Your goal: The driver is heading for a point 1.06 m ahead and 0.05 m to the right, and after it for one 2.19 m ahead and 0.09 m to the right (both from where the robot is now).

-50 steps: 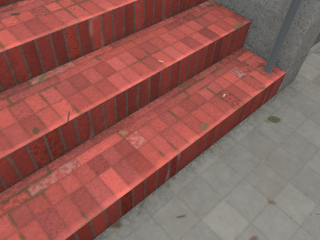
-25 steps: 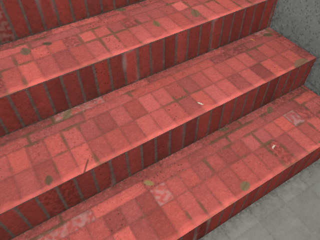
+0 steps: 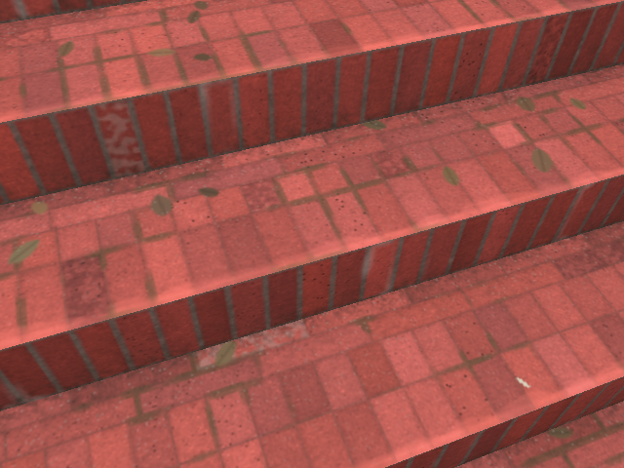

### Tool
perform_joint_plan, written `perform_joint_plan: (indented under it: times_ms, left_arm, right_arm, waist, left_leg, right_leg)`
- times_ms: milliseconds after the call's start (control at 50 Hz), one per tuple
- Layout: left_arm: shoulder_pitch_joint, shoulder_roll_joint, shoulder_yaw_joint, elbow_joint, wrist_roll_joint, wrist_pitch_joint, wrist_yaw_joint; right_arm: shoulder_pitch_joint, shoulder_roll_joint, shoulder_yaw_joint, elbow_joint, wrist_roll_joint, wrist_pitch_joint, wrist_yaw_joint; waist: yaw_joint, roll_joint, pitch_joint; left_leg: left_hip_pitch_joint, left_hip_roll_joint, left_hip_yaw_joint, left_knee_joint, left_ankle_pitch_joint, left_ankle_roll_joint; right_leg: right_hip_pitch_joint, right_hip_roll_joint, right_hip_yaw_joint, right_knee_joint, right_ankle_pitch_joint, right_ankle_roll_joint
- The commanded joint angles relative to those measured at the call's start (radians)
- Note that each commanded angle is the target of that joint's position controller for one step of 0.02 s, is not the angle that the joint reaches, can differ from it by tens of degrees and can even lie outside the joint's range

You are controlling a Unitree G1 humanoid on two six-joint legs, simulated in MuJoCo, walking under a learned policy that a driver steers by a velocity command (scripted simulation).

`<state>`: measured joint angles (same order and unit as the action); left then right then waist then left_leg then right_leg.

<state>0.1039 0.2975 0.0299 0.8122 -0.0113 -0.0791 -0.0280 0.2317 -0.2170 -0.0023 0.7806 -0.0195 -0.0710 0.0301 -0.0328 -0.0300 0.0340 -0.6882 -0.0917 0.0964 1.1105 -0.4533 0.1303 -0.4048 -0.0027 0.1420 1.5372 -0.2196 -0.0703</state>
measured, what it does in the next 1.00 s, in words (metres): climbs: right foot 0.17 m higher, then left foot 0.18 m higher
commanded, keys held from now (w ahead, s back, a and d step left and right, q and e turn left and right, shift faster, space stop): w+q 0.18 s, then w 0.62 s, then w+e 0.20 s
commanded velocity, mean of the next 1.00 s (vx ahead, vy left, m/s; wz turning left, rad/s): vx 0.50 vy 0.00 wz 0.20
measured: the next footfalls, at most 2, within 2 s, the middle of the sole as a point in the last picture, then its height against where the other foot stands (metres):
right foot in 0.44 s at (356, 373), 0.17 m higher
left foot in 1.00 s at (237, 218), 0.18 m higher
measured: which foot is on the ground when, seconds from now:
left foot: down 0.00-0.46, up 0.48-0.98, down 1.00-1.00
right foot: up 0.00-0.42, down 0.44-1.00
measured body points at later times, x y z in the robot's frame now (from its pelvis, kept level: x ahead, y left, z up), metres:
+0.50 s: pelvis +0.36 -0.04 +0.13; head +0.38 -0.01 +0.58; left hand +0.55 +0.19 +0.07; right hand +0.34 -0.28 -0.01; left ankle +0.11 +0.05 -0.54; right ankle +0.52 -0.08 -0.48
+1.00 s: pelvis +0.63 +0.01 +0.29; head +0.66 -0.03 +0.74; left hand +0.45 +0.13 +0.17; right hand +0.93 +0.00 +0.26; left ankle +0.75 +0.12 -0.30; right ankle +0.53 -0.08 -0.46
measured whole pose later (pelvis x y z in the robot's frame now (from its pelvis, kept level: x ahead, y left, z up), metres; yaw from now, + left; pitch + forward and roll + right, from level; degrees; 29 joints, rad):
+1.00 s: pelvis +0.63 +0.01 +0.29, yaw +9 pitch +6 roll +5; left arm 0.62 0.01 -0.07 1.14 0.03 -0.06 0.03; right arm -0.16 -0.01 0.18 0.66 0.01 -0.09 0.05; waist 0.10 -0.01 -0.06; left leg -1.00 0.00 0.21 1.31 -0.38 0.09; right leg -0.02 -0.04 -0.01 0.16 -0.15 -0.08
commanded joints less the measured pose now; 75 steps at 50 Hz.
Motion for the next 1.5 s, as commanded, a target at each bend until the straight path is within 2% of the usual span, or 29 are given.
perform_joint_plan:
  times_ms: [20,100,160,240,280,320,360,420,440,460,480,500,540,600,680,740,800,900,940,1000,1020,1040,1060,1100,1140,1200,1260,1380,1500]
  left_arm:
    - [0.045,-0.044,-0.028,-0.119,0.017,-0.009,-0.008]
    - [-0.009,-0.141,-0.084,-0.199,0.023,-0.016,-0.036]
    - [-0.134,-0.083,-0.083,-0.239,0.06,-0.03,-0.014]
    - [-0.1,-0.159,-0.102,-0.217,-0.019,-0.029,0.005]
    - [-0.293,-0.195,-0.123,-0.308,-0.012,-0.047,-0.007]
    - [-0.526,-0.26,-0.167,-0.447,0.005,-0.072,-0.023]
    - [-0.561,-0.265,-0.186,-0.502,0.035,-0.066,-0.037]
    - [-0.012,0.022,-0.041,-0.345,0.011,-0.058,-0.002]
    - [0.158,0.1,-0.013,-0.287,0.019,-0.044,0.008]
    - [0.324,0.16,0.01,-0.221,0.046,-0.026,0.01]
    - [0.439,0.208,0.027,-0.094,0.09,-0.012,0.009]
    - [0.445,0.092,0.006,-0.074,0.083,0.01,0.032]
    - [0.322,-0.101,-0.041,0.065,0.038,0.027,0.024]
    - [0.251,-0.229,-0.069,0.19,0.06,0.007,-0.003]
    - [0.184,-0.212,-0.087,0.195,0.068,0.003,-0.028]
    - [0.294,-0.161,-0.105,0.255,0.071,0.003,-0.021]
    - [0.439,-0.138,-0.104,0.286,0.032,0.012,-0.007]
    - [0.686,-0.106,-0.07,0.329,0.016,0.044,0.088]
    - [0.558,-0.118,-0.077,0.314,0.022,0.04,0.083]
    - [0.534,0.038,-0.035,0.319,0.051,0.001,0.056]
    - [0.384,0.058,-0.027,0.259,0.059,-0.016,0.055]
    - [0.41,-0.064,-0.029,0.227,0.032,-0.04,0.022]
    - [0.277,-0.127,-0.029,0.204,0.037,-0.05,-0.012]
    - [0.049,-0.224,-0.047,-0.008,0.0,-0.023,-0.054]
    - [0.163,-0.211,-0.05,-0.025,-0.008,0.021,-0.034]
    - [0.254,-0.265,-0.089,-0.033,-0.032,0.055,-0.007]
    - [0.136,-0.199,-0.085,-0.096,-0.001,0.064,0.016]
    - [-0.079,-0.155,-0.07,-0.169,-0.002,0.072,0.017]
    - [-0.407,-0.208,-0.124,-0.381,-0.014,0.065,-0.022]
  right_arm:
    - [0.071,-0.013,-0.018,0.008,0.002,-0.025,-0.015]
    - [0.17,0.008,0.008,0.073,0.026,-0.004,-0.006]
    - [0.127,-0.033,0.0,0.02,0.026,0.002,-0.027]
    - [0.387,-0.045,0.005,0.137,-0.005,0.028,-0.024]
    - [0.469,-0.012,0.012,0.175,0.007,0.048,-0.027]
    - [0.503,0.01,0.016,0.202,0.021,0.073,-0.049]
    - [0.452,-0.029,0.003,0.191,0.045,0.073,-0.083]
    - [0.269,-0.17,-0.014,0.192,0.015,0.016,-0.076]
    - [0.224,-0.261,-0.045,0.187,0.015,0.008,-0.076]
    - [0.21,-0.238,-0.047,0.168,-0.007,-0.006,-0.073]
    - [0.322,-0.013,-0.012,0.173,0.004,-0.018,-0.031]
    - [0.304,-0.02,-0.013,0.189,-0.046,-0.044,0.026]
    - [-0.002,0.044,0.004,0.013,0.008,-0.042,0.062]
    - [0.014,0.116,0.047,-0.028,0.026,-0.028,0.06]
    - [0.014,0.14,0.093,-0.035,0.044,-0.009,0.042]
    - [-0.127,0.18,0.117,-0.073,0.035,0.025,0.008]
    - [-0.333,0.175,0.147,-0.168,0.044,0.003,0.002]
    - [-0.633,0.206,0.186,-0.273,0.014,-0.029,0.016]
    - [-0.556,0.193,0.173,-0.238,0.021,-0.043,0.031]
    - [-0.228,-0.013,0.063,-0.168,0.036,-0.041,-0.002]
    - [0.049,-0.105,0.022,-0.087,0.01,-0.043,0.009]
    - [0.19,-0.17,-0.015,-0.012,-0.027,-0.012,-0.006]
    - [0.229,-0.199,-0.035,0.032,-0.05,0.03,-0.042]
    - [0.036,0.064,0.036,0.099,-0.012,0.035,-0.055]
    - [-0.032,0.218,0.066,0.197,-0.02,0.007,-0.019]
    - [-0.073,0.145,0.04,0.225,-0.029,-0.004,0.013]
    - [-0.064,0.071,0.042,0.211,-0.043,-0.008,-0.003]
    - [0.258,-0.043,0.012,0.238,-0.032,-0.01,-0.053]
    - [0.32,-0.041,-0.018,0.211,0.001,0.032,-0.121]
  waist:
    - [0.079,0.028,-0.036]
    - [0.106,0.033,0.009]
    - [0.055,0.006,-0.029]
    - [-0.045,0.166,-0.01]
    - [-0.105,0.156,0.074]
    - [-0.134,0.174,0.123]
    - [-0.086,0.159,0.064]
    - [0.236,0.353,-0.353]
    - [0.312,0.393,-0.392]
    - [0.319,0.245,-0.461]
    - [0.19,-0.421,-0.528]
    - [0.207,-0.316,-0.589]
    - [0.089,-0.025,-0.167]
    - [-0.032,0.083,-0.019]
    - [-0.101,0.053,0.006]
    - [-0.042,-0.079,0.023]
    - [0.04,-0.027,0.05]
    - [0.164,-0.025,-0.05]
    - [0.054,-0.124,-0.149]
    - [-0.16,-0.358,-0.309]
    - [-0.275,-0.29,-0.439]
    - [-0.217,0.061,-0.555]
    - [-0.243,0.308,-0.541]
    - [-0.07,0.191,-0.13]
    - [0.089,0.009,-0.002]
    - [0.182,0.049,0.029]
    - [0.173,0.076,0.025]
    - [-0.007,0.065,0.024]
    - [-0.074,0.1,0.125]
  left_leg:
    - [0.225,0.162,-0.527,-0.654,0.152,0.078]
    - [0.258,0.155,-0.425,-0.738,0.089,0.079]
    - [0.134,0.118,-0.382,-0.826,0.253,0.089]
    - [0.702,0.286,-0.546,-0.739,0.238,0.159]
    - [0.822,0.311,-0.557,-0.74,0.212,0.111]
    - [0.686,0.292,-0.533,-0.861,0.27,0.072]
    - [0.327,0.316,-0.462,-1.174,0.355,0.109]
    - [0.534,0.239,-0.206,-0.827,1.986,0.069]
    - [0.688,0.283,-0.27,-0.599,2.146,0.036]
    - [0.603,0.288,-0.333,-0.352,1.873,0.039]
    - [0.274,-0.025,-0.341,0.094,0.672,-0.007]
    - [0.197,-0.074,-0.493,0.486,0.365,-0.013]
    - [-0.031,-0.023,-0.371,0.787,0.366,0.017]
    - [-0.225,0.017,-0.375,1.083,0.376,0.097]
    - [-0.447,0.058,-0.299,0.957,0.507,0.061]
    - [-0.645,0.047,-0.179,1.239,0.485,-0.017]
    - [-0.75,0.094,-0.134,0.963,0.456,-0.038]
    - [-0.72,0.212,0.072,0.596,0.267,-0.125]
    - [-0.253,0.121,0.158,0.297,0.191,-0.065]
    - [0.201,0.027,-0.001,-0.023,-0.05,0.021]
    - [0.476,0.147,-0.231,-0.067,0.027,0.086]
    - [0.788,0.358,-0.71,-0.394,-0.198,0.219]
    - [0.798,0.503,-1.155,-0.821,-0.349,0.309]
    - [0.392,0.502,-0.85,-0.739,-0.256,0.148]
    - [0.214,0.402,-0.384,-0.673,0.004,-0.017]
    - [0.146,0.343,-0.066,-0.739,0.175,-0.094]
    - [0.077,0.301,0.065,-0.805,0.242,-0.043]
    - [0.701,0.456,-0.039,-0.804,0.242,-0.013]
    - [0.822,0.476,0.036,-0.966,0.259,-0.048]
  right_leg:
    - [-0.317,-0.04,-0.017,0.132,0.033,-0.04]
    - [-0.673,-0.065,-0.089,0.326,0.013,-0.049]
    - [-0.522,-0.046,-0.216,0.001,0.279,0.029]
    - [-1.2,-0.061,-0.182,0.593,-0.045,0.076]
    - [-1.403,-0.079,-0.195,0.608,-0.164,0.069]
    - [-1.34,-0.092,-0.264,0.349,-0.134,0.072]
    - [-0.726,-0.11,-0.333,-0.014,0.004,0.045]
    - [0.131,0.084,-0.379,-0.25,-0.014,-0.019]
    - [0.152,0.055,-0.203,-0.498,-0.075,-0.056]
    - [0.358,-0.055,0.051,-0.628,-0.121,-0.099]
    - [0.597,-0.308,0.647,-1.093,-0.091,-0.275]
    - [0.572,-0.362,0.995,-1.286,-0.32,-0.263]
    - [0.19,-0.3,0.63,-1.271,-0.498,-0.138]
    - [-0.017,-0.223,0.223,-1.185,-0.171,-0.078]
    - [-0.141,-0.125,-0.177,-1.185,-0.022,0.012]
    - [-0.127,-0.153,-0.126,-1.246,0.006,-0.031]
    - [-0.027,-0.147,-0.108,-1.273,0.008,0.011]
    - [0.354,-0.254,0.071,-1.439,0.285,-0.074]
    - [0.301,-0.202,-0.083,-1.42,0.924,-0.088]
    - [0.499,-0.256,-0.049,-1.11,1.866,-0.145]
    - [0.363,-0.221,-0.036,-0.87,1.779,-0.163]
    - [-0.048,-0.067,-0.061,-0.53,1.257,-0.123]
    - [-0.313,0.105,0.023,0.035,0.174,-0.077]
    - [-0.64,0.06,0.097,0.588,0.023,-0.09]
    - [-0.655,-0.001,0.041,0.563,0.076,-0.136]
    - [-0.674,-0.033,0.026,0.444,0.148,-0.124]
    - [-0.657,-0.029,-0.051,0.284,0.312,-0.036]
    - [-1.149,-0.087,-0.006,0.461,0.127,0.021]
    - [-1.245,-0.229,-0.154,0.273,-0.133,0.055]
Keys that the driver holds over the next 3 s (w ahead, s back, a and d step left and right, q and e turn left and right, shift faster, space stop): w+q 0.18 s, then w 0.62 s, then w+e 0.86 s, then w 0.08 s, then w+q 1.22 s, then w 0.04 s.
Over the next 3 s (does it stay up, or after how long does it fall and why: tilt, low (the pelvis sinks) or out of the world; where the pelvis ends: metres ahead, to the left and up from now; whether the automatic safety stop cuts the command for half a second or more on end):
stays up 1.83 -0.20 0.79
